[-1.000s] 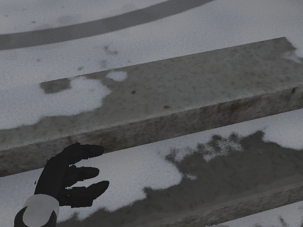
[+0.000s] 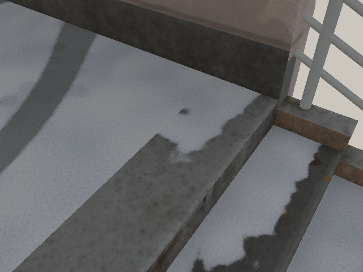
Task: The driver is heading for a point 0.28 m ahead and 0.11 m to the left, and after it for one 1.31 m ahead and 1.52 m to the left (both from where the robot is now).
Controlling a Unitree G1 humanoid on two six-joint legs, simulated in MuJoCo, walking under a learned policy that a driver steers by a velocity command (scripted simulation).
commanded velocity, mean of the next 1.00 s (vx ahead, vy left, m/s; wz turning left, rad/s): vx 0.93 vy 0.00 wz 0.79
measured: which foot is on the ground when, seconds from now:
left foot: up 0.00-0.34, down 0.36-0.74, up 0.76-1.00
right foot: up 0.00-0.00, down 0.02-0.36, up 0.38-0.74, down 0.76-1.00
